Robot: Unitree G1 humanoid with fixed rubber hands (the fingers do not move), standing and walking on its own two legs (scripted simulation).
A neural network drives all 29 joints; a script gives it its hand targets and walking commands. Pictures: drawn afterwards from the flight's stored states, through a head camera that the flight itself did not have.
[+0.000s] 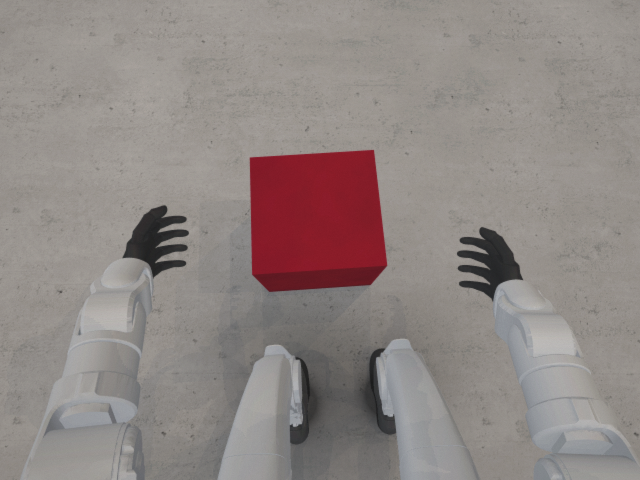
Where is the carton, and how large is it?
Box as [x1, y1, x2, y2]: [250, 150, 386, 291]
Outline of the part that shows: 373,150 250,157 252,274 269,291 370,284 386,266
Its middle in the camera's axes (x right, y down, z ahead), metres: -0.01 -0.02 +0.97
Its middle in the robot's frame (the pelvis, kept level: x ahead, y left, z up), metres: +0.54 +0.02 -0.53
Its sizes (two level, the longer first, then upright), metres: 0.283 0.269 0.281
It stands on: the floor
